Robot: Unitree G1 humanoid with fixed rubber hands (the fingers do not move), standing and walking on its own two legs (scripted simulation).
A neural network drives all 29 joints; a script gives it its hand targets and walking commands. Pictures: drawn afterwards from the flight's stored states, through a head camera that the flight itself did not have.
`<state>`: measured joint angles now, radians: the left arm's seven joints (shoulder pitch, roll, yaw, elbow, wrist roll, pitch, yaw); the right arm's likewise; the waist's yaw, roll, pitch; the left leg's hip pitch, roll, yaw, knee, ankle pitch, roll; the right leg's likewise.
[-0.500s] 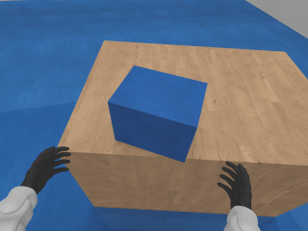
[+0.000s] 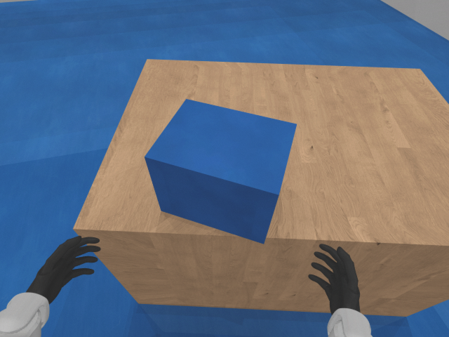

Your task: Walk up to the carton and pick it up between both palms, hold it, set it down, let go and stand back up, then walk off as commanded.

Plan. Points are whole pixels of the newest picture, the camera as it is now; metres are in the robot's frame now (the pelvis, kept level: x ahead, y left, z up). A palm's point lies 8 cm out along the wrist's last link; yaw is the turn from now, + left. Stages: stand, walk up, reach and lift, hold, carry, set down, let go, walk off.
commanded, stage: set down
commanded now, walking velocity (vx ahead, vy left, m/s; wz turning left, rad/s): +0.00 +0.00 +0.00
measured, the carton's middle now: (224, 170) +0.44 +0.04 +0.00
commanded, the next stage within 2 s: let go in 1.22 s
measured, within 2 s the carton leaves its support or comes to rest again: neither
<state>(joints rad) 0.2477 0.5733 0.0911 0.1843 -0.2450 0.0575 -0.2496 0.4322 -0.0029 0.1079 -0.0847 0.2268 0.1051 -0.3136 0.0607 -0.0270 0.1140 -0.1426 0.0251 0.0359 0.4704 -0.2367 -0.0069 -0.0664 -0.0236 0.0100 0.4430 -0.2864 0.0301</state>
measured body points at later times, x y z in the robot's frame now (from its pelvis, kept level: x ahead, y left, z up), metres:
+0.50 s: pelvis +0.00 -0.01 +0.00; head +0.00 +0.00 +0.45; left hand +0.18 +0.28 -0.01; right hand +0.16 -0.18 -0.04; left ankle +0.02 +0.12 -0.74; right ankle -0.02 -0.14 -0.74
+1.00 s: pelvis +0.01 -0.02 +0.00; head +0.02 -0.02 +0.45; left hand +0.17 +0.26 -0.04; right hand +0.16 -0.20 -0.07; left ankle +0.02 +0.12 -0.74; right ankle -0.02 -0.14 -0.74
